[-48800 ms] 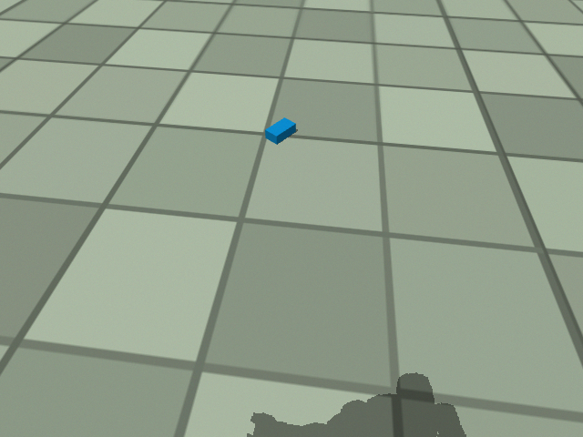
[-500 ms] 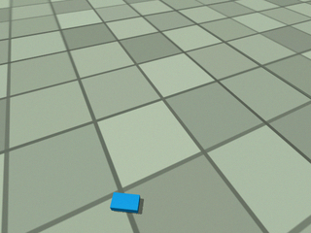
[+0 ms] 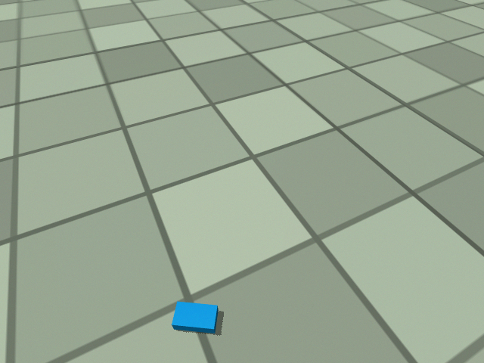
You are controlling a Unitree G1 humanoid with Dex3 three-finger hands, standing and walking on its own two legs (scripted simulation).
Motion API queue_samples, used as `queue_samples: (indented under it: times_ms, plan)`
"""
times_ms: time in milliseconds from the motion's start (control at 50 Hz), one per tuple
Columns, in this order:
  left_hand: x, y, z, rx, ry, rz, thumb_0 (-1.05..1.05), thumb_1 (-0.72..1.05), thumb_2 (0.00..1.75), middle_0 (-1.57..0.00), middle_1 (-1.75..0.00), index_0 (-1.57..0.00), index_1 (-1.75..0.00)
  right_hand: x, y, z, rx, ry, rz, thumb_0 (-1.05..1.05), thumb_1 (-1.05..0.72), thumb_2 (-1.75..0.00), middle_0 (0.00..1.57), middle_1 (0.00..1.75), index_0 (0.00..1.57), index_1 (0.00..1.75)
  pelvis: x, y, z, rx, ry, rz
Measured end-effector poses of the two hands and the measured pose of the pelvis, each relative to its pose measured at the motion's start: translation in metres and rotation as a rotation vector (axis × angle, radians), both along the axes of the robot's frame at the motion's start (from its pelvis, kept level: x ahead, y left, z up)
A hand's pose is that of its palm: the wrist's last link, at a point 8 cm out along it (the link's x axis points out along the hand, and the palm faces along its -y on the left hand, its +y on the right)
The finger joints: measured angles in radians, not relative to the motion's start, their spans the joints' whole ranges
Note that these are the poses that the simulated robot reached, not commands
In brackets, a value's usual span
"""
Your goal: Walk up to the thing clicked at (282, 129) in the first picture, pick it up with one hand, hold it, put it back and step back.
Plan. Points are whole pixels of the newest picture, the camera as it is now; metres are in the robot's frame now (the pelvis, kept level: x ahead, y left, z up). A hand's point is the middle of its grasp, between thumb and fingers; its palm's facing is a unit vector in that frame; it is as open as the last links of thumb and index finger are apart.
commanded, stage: stand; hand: left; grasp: from above
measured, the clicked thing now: (195, 317) +0.42 +0.21 -0.75
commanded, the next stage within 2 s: step back in 1.50 s
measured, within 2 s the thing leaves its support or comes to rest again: neither
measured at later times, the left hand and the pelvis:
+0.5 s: hand out of the picture +0.08 +0.24 -0.16, palm faces +0.01 -0.94 -0.34, open 7.4 cm; pelvis +0.01 +0.00 +0.00, yaw +0 degrees
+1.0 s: hand out of the picture +0.10 +0.24 -0.15, palm faces +0.02 -0.94 -0.34, open 7.4 cm; pelvis +0.02 -0.01 +0.00, yaw +0 degrees
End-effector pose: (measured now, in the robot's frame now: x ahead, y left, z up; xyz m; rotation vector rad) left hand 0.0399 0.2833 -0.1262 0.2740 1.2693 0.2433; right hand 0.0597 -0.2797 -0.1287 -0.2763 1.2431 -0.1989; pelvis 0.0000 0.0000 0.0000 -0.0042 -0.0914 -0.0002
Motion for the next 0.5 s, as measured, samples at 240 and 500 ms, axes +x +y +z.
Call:
queue_samples:
  times_ms: [240, 500]
  plan:
    - [0.014, -0.002, 0.001, -0.007, 0.001, -0.015, 0.01, 0.91, 0.90, -0.21, -0.30, -0.20, -0.30, -0.003, -0.006, 0.001, -0.009, 0.025, -0.005, 0.01, -0.91, -0.90, 0.20, 0.30, 0.20, 0.30, 0.004, -0.002, 0.001, 0.001, 0.013, -0.003]
    - [0.032, 0.000, 0.005, 0.002, -0.004, -0.018, 0.01, 0.91, 0.90, -0.21, -0.30, -0.20, -0.30, 0.012, -0.007, 0.000, -0.005, 0.026, 0.006, 0.01, -0.90, -0.90, 0.20, 0.30, 0.20, 0.30, 0.015, -0.003, 0.002, 0.004, 0.027, -0.005]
